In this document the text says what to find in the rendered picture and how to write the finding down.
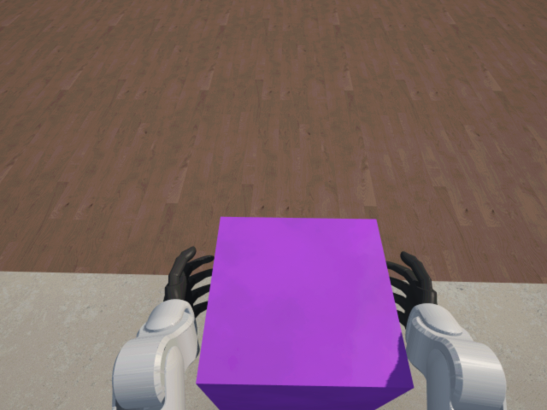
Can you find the robot left forearm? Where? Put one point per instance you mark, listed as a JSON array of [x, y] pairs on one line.
[[149, 371]]

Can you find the carton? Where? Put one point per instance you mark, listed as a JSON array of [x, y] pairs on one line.
[[301, 316]]

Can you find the robot right forearm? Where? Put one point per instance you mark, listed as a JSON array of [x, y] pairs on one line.
[[460, 374]]

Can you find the right robot hand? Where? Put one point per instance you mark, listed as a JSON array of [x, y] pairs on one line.
[[419, 289]]

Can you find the left robot hand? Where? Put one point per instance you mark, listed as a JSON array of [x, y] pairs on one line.
[[180, 284]]

